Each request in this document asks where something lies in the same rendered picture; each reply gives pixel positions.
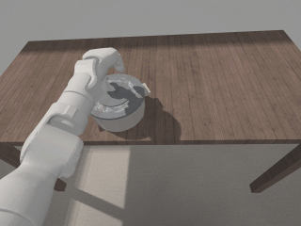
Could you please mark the robot left forearm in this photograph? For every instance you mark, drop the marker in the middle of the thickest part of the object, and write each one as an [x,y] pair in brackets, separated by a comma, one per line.
[71,111]

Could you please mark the table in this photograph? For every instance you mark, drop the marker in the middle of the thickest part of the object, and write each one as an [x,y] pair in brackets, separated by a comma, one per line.
[225,88]

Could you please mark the lid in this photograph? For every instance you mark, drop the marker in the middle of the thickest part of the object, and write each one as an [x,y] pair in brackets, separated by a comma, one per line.
[127,101]

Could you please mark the robot left upper arm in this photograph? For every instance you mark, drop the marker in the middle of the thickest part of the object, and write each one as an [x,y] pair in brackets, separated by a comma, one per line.
[26,193]

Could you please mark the pot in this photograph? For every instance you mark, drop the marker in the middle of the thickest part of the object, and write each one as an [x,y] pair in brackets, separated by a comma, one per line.
[127,122]

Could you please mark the knob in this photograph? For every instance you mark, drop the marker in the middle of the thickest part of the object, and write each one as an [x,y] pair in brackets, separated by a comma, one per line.
[114,89]

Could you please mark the robot left hand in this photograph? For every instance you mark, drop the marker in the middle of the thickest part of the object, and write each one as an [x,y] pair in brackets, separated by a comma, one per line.
[112,58]

